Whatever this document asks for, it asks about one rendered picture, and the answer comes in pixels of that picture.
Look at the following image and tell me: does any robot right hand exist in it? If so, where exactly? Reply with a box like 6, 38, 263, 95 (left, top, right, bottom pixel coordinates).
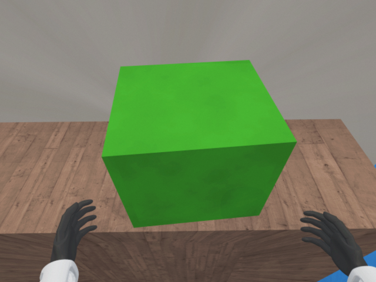
300, 211, 368, 276

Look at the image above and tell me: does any left robot forearm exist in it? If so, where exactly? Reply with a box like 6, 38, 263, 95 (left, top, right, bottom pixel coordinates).
40, 260, 79, 282

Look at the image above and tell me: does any robot left hand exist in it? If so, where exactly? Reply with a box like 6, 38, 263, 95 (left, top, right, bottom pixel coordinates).
50, 199, 97, 263

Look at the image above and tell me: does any right robot forearm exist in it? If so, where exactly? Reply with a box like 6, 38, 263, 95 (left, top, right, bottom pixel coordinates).
347, 266, 376, 282

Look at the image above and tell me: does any carton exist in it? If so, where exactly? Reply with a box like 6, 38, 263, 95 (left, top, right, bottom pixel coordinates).
102, 60, 297, 228

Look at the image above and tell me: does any pedestal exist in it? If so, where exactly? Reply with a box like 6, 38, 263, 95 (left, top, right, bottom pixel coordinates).
0, 119, 376, 282

